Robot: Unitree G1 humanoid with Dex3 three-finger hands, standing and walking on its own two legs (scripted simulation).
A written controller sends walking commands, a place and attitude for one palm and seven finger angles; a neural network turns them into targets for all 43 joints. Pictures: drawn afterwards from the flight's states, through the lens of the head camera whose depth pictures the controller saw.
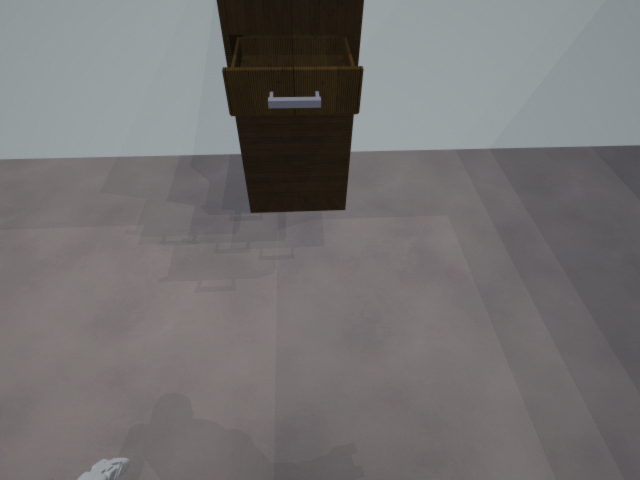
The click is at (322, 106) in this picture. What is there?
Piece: drawer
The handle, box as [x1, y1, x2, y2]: [268, 91, 320, 107]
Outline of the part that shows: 320,97 318,96 318,91 315,91 314,97 273,97 272,92 270,92 270,96 268,97 268,107 320,107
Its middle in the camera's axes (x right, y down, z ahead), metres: -0.08 -0.40 +1.09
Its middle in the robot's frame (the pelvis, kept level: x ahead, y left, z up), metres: +1.08 +0.13 -0.07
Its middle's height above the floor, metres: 0.70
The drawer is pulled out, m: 0.24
